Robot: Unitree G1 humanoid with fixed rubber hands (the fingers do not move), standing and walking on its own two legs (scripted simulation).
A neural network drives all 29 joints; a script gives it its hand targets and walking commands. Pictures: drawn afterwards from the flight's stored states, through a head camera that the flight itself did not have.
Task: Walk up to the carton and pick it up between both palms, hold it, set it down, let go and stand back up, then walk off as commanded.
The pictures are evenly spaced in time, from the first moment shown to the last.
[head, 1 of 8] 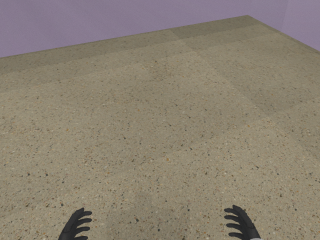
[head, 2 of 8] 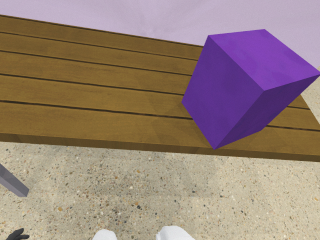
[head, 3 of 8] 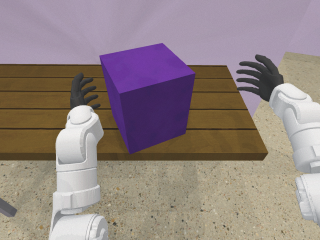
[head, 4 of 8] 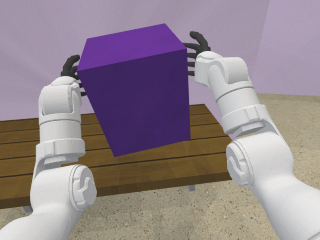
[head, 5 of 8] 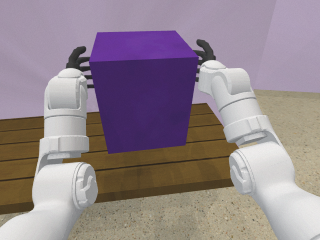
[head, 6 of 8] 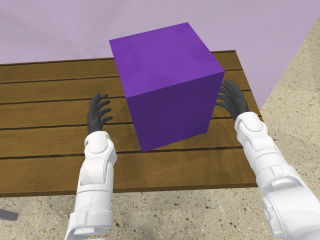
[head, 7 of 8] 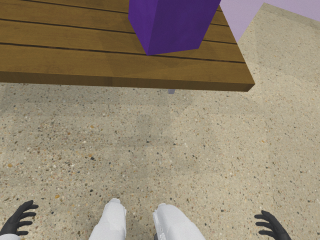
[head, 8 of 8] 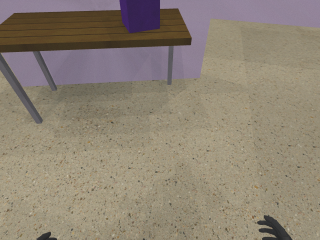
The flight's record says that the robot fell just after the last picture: no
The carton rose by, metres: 0.25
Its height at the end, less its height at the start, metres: +0.00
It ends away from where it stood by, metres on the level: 0.13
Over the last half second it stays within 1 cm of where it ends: yes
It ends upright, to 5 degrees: yes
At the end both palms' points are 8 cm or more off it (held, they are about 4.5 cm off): yes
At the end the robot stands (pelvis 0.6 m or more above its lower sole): yes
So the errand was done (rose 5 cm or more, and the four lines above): yes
